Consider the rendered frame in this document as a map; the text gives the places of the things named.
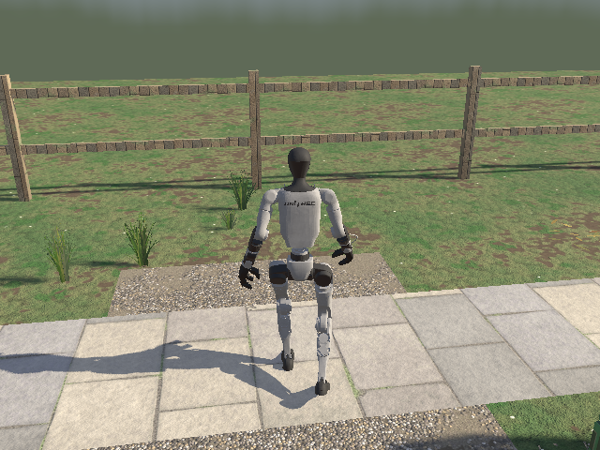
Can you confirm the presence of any left robot forearm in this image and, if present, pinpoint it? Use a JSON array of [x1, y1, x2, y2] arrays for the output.
[[242, 226, 263, 269]]

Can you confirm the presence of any left robot shin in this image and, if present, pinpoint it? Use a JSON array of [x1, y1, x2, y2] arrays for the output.
[[277, 299, 292, 359]]

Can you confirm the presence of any robot right upper arm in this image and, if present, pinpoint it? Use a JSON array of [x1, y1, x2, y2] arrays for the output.
[[319, 188, 346, 239]]

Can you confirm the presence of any robot right hand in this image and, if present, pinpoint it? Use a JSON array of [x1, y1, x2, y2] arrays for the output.
[[332, 248, 353, 265]]

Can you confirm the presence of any robot left upper arm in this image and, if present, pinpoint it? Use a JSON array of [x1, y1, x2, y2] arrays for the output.
[[253, 188, 280, 241]]

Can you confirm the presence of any right robot forearm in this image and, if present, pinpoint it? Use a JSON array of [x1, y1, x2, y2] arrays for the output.
[[337, 224, 353, 253]]

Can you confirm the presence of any robot left hand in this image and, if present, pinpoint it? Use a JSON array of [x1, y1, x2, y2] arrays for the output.
[[238, 264, 260, 289]]

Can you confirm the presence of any right robot thigh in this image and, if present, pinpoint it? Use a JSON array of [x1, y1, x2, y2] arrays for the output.
[[313, 262, 333, 333]]

